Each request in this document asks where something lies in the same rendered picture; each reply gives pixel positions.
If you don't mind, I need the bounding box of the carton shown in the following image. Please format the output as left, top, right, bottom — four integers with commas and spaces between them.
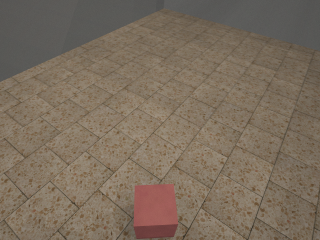
133, 184, 178, 239

